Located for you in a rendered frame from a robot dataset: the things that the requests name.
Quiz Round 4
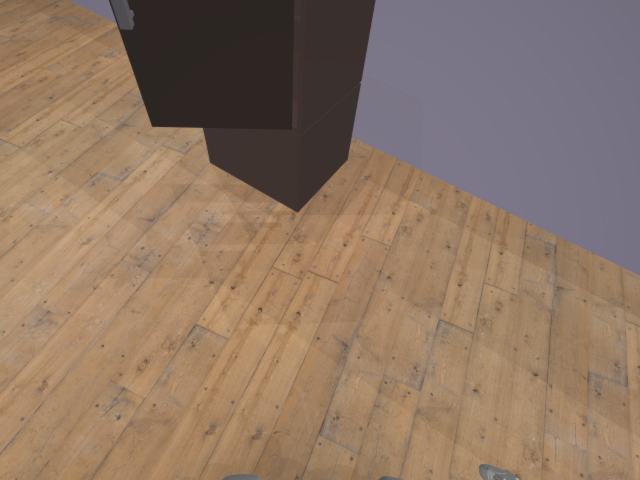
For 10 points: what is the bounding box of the cupboard door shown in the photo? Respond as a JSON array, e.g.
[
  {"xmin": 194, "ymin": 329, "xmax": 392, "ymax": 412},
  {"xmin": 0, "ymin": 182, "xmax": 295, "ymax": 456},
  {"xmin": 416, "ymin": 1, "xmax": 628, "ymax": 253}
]
[{"xmin": 109, "ymin": 0, "xmax": 294, "ymax": 130}]

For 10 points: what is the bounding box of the handle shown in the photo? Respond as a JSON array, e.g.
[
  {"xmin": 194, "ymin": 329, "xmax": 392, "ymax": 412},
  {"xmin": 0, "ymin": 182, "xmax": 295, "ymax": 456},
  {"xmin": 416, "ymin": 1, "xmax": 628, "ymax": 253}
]
[{"xmin": 111, "ymin": 0, "xmax": 134, "ymax": 30}]

